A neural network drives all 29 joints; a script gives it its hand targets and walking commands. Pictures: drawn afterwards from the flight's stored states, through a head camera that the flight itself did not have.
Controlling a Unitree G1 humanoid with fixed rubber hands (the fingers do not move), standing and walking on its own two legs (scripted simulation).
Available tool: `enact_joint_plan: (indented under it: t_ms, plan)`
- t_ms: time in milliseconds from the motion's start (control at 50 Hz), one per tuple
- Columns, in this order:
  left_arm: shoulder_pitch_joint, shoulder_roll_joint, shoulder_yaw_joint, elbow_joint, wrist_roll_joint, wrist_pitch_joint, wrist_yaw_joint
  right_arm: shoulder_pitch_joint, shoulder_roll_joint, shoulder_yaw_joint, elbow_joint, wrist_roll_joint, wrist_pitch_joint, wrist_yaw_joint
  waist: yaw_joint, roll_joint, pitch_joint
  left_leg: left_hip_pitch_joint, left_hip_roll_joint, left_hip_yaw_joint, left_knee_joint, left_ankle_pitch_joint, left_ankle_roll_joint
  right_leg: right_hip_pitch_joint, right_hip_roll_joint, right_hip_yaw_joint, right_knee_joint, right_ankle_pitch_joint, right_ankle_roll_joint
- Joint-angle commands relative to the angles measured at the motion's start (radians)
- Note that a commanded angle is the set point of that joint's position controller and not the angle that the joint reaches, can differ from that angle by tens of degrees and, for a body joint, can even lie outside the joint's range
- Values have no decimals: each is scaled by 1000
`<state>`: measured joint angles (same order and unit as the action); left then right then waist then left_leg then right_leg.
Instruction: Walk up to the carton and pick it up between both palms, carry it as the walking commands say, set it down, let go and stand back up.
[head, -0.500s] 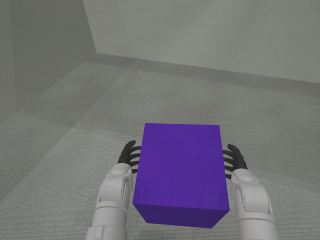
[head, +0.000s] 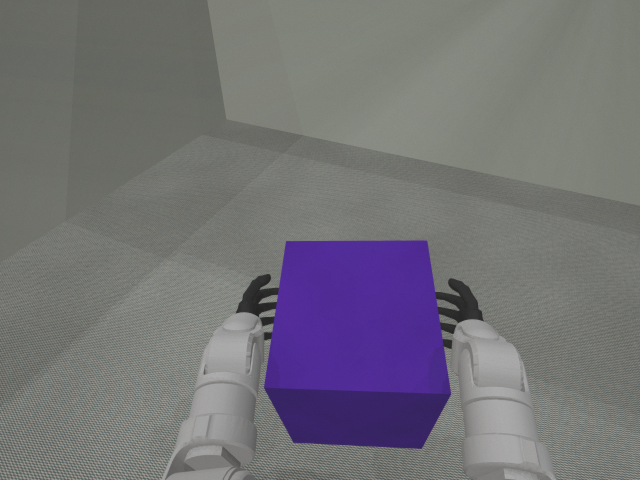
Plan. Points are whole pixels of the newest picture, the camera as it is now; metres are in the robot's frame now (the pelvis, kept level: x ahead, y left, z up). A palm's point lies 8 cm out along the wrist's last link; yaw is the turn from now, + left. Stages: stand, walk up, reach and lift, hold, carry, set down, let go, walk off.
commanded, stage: hold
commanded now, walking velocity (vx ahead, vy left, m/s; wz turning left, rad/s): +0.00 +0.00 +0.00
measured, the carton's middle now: (355, 348) +0.32 -0.03 -0.02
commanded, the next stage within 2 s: set down in 0.02 s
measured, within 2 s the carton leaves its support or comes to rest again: neither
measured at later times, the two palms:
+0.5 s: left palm (279, 335) +0.34 +0.09 -0.01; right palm (478, 379) +0.27 -0.19 -0.01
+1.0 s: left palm (299, 365) +0.35 +0.06 -0.10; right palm (477, 400) +0.29 -0.22 -0.11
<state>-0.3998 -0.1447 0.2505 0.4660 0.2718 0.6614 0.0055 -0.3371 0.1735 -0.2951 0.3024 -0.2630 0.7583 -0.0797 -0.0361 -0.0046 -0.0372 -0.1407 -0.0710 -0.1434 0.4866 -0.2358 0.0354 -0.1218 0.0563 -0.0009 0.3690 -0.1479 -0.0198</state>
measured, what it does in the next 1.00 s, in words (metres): lowers itself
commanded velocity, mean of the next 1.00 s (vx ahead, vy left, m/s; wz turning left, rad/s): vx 0.00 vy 0.00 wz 0.00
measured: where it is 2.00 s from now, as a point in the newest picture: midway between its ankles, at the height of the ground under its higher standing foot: outside the picture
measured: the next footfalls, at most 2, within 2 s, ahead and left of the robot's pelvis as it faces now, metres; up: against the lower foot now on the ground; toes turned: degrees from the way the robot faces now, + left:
none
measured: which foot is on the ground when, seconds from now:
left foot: down 0.00-1.00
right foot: down 0.00-1.00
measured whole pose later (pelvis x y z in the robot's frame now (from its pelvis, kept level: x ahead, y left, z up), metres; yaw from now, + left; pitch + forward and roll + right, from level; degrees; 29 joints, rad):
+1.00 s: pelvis -0.04 -0.02 -0.05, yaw -3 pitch +17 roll +0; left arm -0.59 -0.14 0.41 0.68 0.30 0.20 -0.01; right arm -0.48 0.18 -0.40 0.49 -0.26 0.32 -0.09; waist -0.09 0.03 0.03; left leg -0.82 -0.09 -0.12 0.85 -0.31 0.02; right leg -0.86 0.10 0.07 0.81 -0.24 -0.03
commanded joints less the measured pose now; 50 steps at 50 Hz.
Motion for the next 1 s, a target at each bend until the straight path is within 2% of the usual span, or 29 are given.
enact_joint_plan:
  t_ms: [0, 20, 120, 140, 200, 240, 280, 300, 380, 420, 460, 480, 500, 580, 600, 640, 660, 720, 740, 760, 780, 800, 820, 840, 860, 880, 920, 960, 980]
  plan:
    - [-503, -1001, -572, -88, -270, -8, -258, -490, 952, 501, -83, 229, -27, 229, -77, -1, -204, -108, 44, -45, -133, 129, -22, 243, -30, 69, -13, 132, 19]
    - [-498, -1076, -605, -100, -281, 4, -259, -295, 966, 443, 29, 163, -11, 240, -284, 60, -166, -22, 58, -36, -143, 74, -27, 197, -8, 73, -19, 150, -7]
    - [-409, -1039, -534, -102, -230, -22, -199, -445, 820, 475, -78, 210, -46, 308, -149, 31, -117, -29, 81, -70, -165, 192, -52, 182, 19, 40, 21, 115, -15]
    - [-385, -1058, -537, -117, -215, -38, -179, -480, 812, 521, -133, 246, -74, 332, -75, 108, -195, 34, 87, -66, -154, 308, -70, 150, 6, 60, 18, 138, -18]
    - [-251, -1086, -563, -117, -239, -99, -120, -508, 696, 546, -227, 272, -147, 364, -32, 65, -336, 175, 118, -117, -68, 696, -96, 57, 25, 62, 66, 226, -5]
    - [-250, -1127, -567, -81, -257, -149, -96, -514, 647, 511, -151, 244, -191, 367, -70, 65, -389, 190, 126, -138, -28, 710, -108, 22, 14, 87, 78, 212, -21]
    - [-135, -1077, -486, 28, -205, -184, -92, -495, 642, 498, -91, 227, -225, 354, -26, -27, -304, 149, 133, -130, -35, 635, -101, -13, 2, 78, 72, 175, -16]
    - [-208, -1076, -489, -3, -202, -200, -92, -515, 651, 493, -83, 224, -235, 355, -29, 0, -298, 113, 99, -92, -34, 584, -88, 12, 9, 91, 71, 196, -12]
    - [-245, -1124, -527, 63, -169, -241, -98, -446, 610, 409, -37, 142, -304, 352, -134, 113, -322, 129, 104, -116, -16, 586, -81, -124, 15, 81, 120, 176, -6]
    - [-277, -1094, -474, 130, -140, -263, -94, -503, 662, 387, 46, 155, -323, 344, -122, 170, -268, 57, 69, -76, -6, 479, -73, -122, 10, 94, 139, 175, -19]
    - [-305, -1098, -510, 93, -152, -301, -105, -502, 703, 387, 57, 127, -342, 339, -129, 56, -322, 61, 67, -75, 30, 501, -79, -147, 21, 77, 130, 177, -8]
    - [-345, -1097, -519, 113, -161, -313, -111, -468, 722, 358, 80, 136, -352, 331, -141, 119, -349, 73, 88, -93, 22, 465, -72, -163, 1, 105, 142, 161, -12]
    - [-414, -1132, -513, 112, -163, -315, -110, -494, 695, 359, 87, 113, -358, 331, -195, 73, -336, 41, 77, -110, 24, 395, -69, -185, 20, 83, 177, 144, -11]
    - [-362, -999, -338, 274, -81, -355, -129, -562, 764, 318, 87, 61, -382, 299, -143, -65, -260, -135, 18, -51, 36, 216, -27, -188, 21, 61, 188, 178, 30]
    - [-352, -990, -364, 256, -92, -362, -143, -473, 775, 332, 109, 48, -374, 285, -166, -92, -255, -194, 7, -51, 46, 197, -19, -121, 18, 68, 188, 231, 37]
    - [-411, -969, -320, 272, -49, -376, -139, -562, 757, 341, 107, 53, -408, 289, -124, -12, -283, -247, -3, -28, 75, 143, -13, -207, 10, 76, 224, 165, 21]
    - [-460, -934, -282, 277, -54, -405, -143, -629, 795, 341, 119, 67, -421, 280, -79, -70, -261, -314, -13, -17, 89, 62, 1, -194, 21, 78, 238, 127, 33]
    - [-548, -917, -279, 281, -46, -430, -153, -702, 824, 415, 116, 113, -458, 256, -38, -50, -368, -375, -43, 19, 131, -12, 21, -216, 24, 67, 279, 48, 40]
    - [-508, -885, -276, 247, -8, -447, -157, -702, 835, 433, 93, 101, -480, 262, 12, -80, -464, -396, -27, 29, 156, 86, 17, -211, 36, 59, 322, 159, 46]
    - [-532, -911, -297, 240, -3, -443, -162, -686, 823, 464, 140, 113, -488, 255, 0, 18, -477, -454, -39, 49, 186, 50, 13, -219, 21, 96, 333, 136, 31]
    - [-604, -843, -278, 260, -2, -450, -170, -720, 810, 396, 169, 99, -492, 242, -27, -12, -447, -520, -36, 40, 204, -58, 22, -234, 16, 109, 332, 34, 39]
    - [-591, -839, -244, 278, 26, -452, -167, -719, 861, 415, 213, 94, -491, 243, 36, 1, -449, -526, -49, 73, 213, -46, 19, -245, 20, 103, 333, 29, 41]
    - [-604, -889, -305, 242, 9, -455, -173, -701, 839, 422, 195, 94, -506, 229, -26, 53, -516, -538, -48, 66, 243, -23, 10, -199, 13, 111, 345, 35, 27]
    - [-642, -876, -343, 242, -22, -461, -186, -735, 876, 473, 182, 132, -510, 221, -12, 52, -574, -551, -63, 79, 266, -47, 6, -167, -2, 155, 334, 14, 34]
    - [-639, -895, -379, 250, -73, -480, -209, -745, 925, 505, 126, 142, -522, 188, -75, -61, -612, -604, -75, 53, 310, -52, 17, -72, -24, 217, 299, 10, 51]
    - [-736, -827, -373, 214, -65, -481, -222, -802, 913, 519, 118, 144, -522, 182, -37, -40, -689, -583, -77, 70, 306, -35, 21, -137, -10, 169, 345, 16, 66]
    - [-730, -825, -349, 261, -65, -487, -245, -841, 929, 512, 140, 149, -523, 170, -38, -64, -616, -711, -82, 67, 342, -86, 26, -142, -18, 200, 322, -99, 67]
    - [-740, -836, -329, 316, -84, -490, -262, -799, 914, 476, 167, 111, -516, 150, -97, -40, -616, -722, -76, 59, 380, -96, 21, -157, -34, 227, 301, -178, 70]
    - [-775, -835, -323, 297, -77, -488, -265, -786, 933, 464, 200, 106, -514, 147, -57, 3, -630, -768, -80, 57, 390, -78, 12, -136, -38, 249, 320, -146, 67]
